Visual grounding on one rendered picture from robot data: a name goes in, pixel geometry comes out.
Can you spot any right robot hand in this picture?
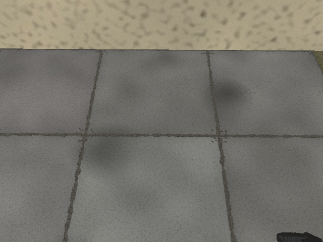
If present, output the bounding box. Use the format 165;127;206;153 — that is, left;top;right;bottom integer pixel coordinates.
277;232;323;242

